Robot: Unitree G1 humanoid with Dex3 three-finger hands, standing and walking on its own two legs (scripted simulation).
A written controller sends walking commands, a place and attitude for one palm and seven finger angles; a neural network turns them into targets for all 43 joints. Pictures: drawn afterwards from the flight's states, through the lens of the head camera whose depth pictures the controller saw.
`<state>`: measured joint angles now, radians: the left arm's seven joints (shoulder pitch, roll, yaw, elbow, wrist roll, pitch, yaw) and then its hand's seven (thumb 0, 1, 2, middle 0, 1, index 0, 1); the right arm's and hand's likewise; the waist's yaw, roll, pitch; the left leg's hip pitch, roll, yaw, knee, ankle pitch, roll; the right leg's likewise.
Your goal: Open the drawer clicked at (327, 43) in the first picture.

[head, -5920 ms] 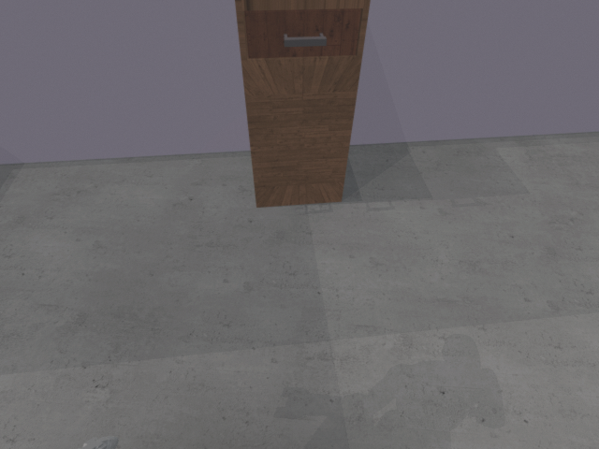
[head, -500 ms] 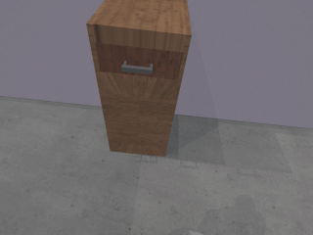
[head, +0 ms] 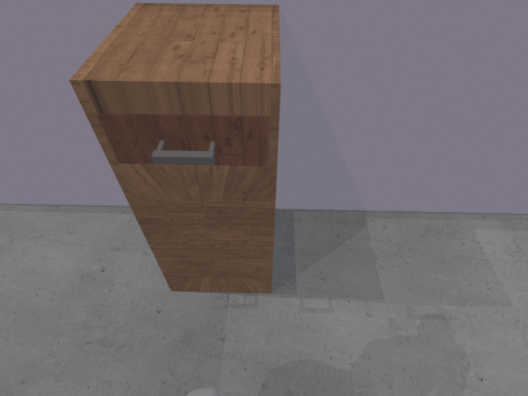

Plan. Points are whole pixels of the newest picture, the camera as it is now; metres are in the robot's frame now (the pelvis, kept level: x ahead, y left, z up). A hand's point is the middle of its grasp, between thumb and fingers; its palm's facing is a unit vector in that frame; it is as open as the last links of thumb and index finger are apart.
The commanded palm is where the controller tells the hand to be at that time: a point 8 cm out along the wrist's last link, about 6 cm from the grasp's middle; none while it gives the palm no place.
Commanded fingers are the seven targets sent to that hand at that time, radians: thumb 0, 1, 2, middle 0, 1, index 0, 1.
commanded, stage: come to a stop and stand still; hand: left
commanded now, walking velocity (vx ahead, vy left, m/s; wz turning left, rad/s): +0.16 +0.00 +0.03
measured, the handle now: (185, 151) +0.60 +0.20 +0.01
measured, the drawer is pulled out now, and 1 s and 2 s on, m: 0.00 0.00 0.00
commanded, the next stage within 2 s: look again from close up in 1.18 s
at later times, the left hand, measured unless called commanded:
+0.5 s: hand out of the picture +0.06 +0.19 -0.17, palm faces +0.02 -0.97 -0.25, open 7.4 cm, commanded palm none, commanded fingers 0.00 0.90 0.90 -0.20 -0.30 -0.20 -0.30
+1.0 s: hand out of the picture +0.04 +0.10 -0.17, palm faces +0.07 -0.97 -0.21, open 7.2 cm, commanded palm none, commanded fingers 0.00 0.90 0.90 -0.20 -0.30 -0.20 -0.30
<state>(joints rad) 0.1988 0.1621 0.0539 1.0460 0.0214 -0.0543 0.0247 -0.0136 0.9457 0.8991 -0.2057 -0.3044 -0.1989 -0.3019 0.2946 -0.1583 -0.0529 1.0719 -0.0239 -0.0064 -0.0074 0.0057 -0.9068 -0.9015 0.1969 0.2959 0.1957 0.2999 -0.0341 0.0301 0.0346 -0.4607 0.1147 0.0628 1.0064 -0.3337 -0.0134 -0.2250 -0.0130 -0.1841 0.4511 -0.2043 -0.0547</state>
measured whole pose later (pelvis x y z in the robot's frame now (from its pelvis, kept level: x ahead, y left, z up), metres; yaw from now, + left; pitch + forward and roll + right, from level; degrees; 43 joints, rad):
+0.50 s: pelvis +0.04 +0.00 +0.00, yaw -3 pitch -1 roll +1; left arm 0.25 0.19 0.06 1.03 0.02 0.05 0.03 0.00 0.91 0.90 -0.20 -0.30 -0.20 -0.30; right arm 0.10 -0.16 -0.05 1.01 -0.02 0.02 -0.03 -0.01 -0.92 -0.90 0.20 0.30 0.20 0.30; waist 0.02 0.00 0.09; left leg -0.31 0.08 0.13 0.46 -0.13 -0.01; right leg -0.34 -0.05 -0.04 0.85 -0.48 0.03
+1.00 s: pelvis +0.00 -0.08 +0.00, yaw +0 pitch -2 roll +0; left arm 0.22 0.16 0.03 1.10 0.00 0.01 0.03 0.00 0.94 0.90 -0.21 -0.30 -0.20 -0.30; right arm 0.30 -0.13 0.00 1.16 -0.02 0.02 -0.04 0.00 -0.91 -0.90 0.20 0.30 0.20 0.30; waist 0.01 0.01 0.03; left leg -0.12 0.06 0.01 0.41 -0.27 -0.05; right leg -0.20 0.04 -0.14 0.41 -0.20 -0.08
